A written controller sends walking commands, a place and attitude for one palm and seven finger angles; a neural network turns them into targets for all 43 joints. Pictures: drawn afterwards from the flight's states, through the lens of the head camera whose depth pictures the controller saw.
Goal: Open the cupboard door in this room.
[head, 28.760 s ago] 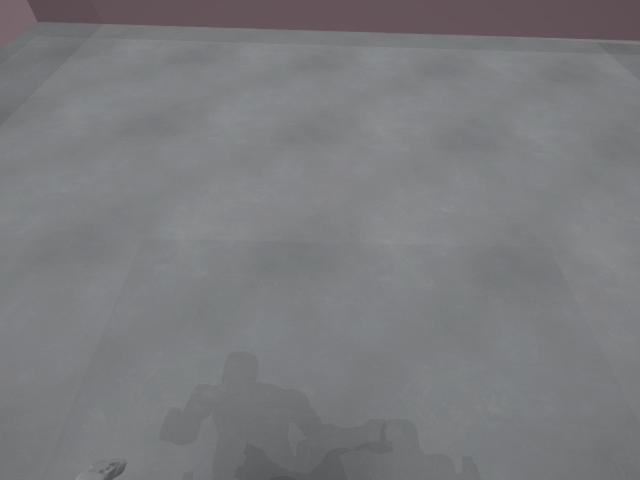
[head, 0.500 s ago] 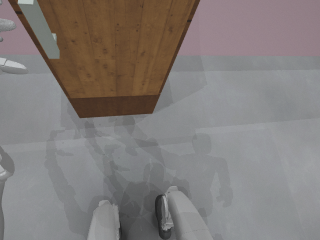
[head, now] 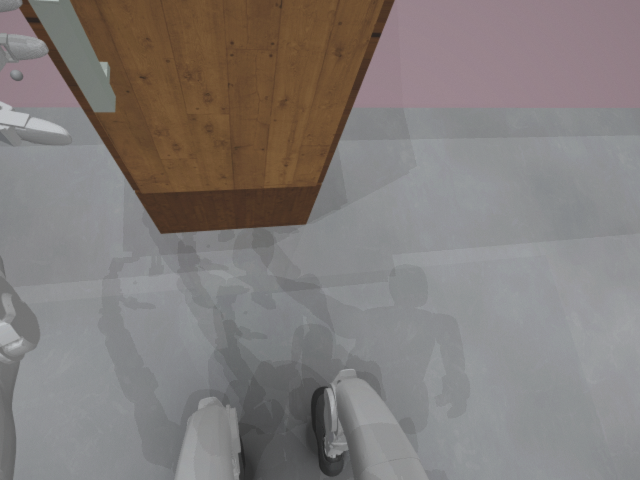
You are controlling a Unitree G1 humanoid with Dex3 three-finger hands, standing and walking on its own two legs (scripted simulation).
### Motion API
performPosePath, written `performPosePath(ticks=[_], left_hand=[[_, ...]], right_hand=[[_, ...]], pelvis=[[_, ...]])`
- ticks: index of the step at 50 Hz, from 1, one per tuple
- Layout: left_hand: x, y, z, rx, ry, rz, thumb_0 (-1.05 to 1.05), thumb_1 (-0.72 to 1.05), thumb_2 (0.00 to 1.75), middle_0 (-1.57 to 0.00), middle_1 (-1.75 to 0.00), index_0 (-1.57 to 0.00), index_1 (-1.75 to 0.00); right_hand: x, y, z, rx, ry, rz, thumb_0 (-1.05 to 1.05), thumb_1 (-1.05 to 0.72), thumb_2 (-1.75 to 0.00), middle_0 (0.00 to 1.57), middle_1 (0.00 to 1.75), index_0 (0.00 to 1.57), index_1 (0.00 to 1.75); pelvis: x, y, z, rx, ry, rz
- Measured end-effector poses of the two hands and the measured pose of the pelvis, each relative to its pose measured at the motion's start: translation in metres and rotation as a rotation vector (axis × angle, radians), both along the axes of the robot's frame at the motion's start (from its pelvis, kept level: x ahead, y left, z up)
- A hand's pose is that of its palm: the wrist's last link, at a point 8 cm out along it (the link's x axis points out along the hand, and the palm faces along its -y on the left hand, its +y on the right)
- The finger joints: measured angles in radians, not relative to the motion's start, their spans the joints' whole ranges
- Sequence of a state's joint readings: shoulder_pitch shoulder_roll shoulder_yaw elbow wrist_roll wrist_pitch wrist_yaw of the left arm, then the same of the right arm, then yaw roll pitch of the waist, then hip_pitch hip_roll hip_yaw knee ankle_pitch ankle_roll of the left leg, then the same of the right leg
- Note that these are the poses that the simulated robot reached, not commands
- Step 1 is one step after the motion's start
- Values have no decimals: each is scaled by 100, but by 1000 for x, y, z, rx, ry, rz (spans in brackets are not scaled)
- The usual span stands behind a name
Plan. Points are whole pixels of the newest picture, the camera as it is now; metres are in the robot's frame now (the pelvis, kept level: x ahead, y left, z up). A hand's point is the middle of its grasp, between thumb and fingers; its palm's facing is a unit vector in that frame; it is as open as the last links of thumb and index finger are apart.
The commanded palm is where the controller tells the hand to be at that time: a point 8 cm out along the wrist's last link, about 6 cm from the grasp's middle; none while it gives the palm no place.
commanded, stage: slide the fingers in behind the handle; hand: left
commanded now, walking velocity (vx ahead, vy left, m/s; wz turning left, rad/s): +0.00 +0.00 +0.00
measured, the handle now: (81, 41) +0.59 +0.20 +0.06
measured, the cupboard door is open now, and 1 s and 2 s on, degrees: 0 0 0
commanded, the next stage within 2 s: close the thumb around the handle in 1.38 s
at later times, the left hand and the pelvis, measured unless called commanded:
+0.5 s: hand (45, 76) +0.54 +0.22 +0.07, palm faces +0.00 -1.00 -0.02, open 14.0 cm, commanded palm +0.52 +0.25 +0.06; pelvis +0.00 +0.00 +0.00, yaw +0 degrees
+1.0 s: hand (82, 78) +0.54 +0.19 +0.06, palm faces +0.01 -1.00 -0.02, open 14.0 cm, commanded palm +0.52 +0.23 +0.06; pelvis +0.00 +0.00 +0.00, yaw +0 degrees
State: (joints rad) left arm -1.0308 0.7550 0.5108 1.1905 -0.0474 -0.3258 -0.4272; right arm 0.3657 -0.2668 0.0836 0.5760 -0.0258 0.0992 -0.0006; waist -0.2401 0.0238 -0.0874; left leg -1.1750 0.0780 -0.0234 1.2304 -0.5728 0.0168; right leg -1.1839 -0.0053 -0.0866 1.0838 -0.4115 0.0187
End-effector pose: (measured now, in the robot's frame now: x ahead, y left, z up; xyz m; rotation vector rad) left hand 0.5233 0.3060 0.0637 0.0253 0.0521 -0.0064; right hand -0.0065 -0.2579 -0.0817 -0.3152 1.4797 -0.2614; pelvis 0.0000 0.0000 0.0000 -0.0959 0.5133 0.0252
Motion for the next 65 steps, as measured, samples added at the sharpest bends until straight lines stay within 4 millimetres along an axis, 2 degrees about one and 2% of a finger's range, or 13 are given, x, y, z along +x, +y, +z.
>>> performPosePath(ticks=[13,32,44,52,65], left_hand=[[-3,-14,3,10,-14,12,-1,-50,30,-30,-120,-30,-120],[-8,-37,2,-5,-16,2,-1,-50,30,-30,-120,-30,-120],[-4,-55,0,-9,-21,7,-1,-50,30,-30,-120,-30,-120],[-4,-59,-1,-8,-29,11,-1,-50,30,-30,-120,-30,-120],[-10,-54,3,-6,-37,8,-1,-50,30,-30,-120,-30,-120]], right_hand=[[-8,3,0,24,-4,-20,0,-90,-89,20,30,20,30],[5,1,-1,30,-43,1,0,-90,-89,20,30,20,30],[4,2,-6,41,-45,0,0,-91,-89,20,30,20,30],[0,2,-6,48,-38,-12,0,-91,-89,20,30,20,30],[1,1,-5,45,-36,1,0,-91,-89,20,30,20,30]], pelvis=[[-1,0,3,7,-13,-8],[0,0,5,15,-30,-3],[-1,-2,3,20,-29,-3],[0,-3,3,22,-28,-7],[0,-2,5,22,-35,-1]])
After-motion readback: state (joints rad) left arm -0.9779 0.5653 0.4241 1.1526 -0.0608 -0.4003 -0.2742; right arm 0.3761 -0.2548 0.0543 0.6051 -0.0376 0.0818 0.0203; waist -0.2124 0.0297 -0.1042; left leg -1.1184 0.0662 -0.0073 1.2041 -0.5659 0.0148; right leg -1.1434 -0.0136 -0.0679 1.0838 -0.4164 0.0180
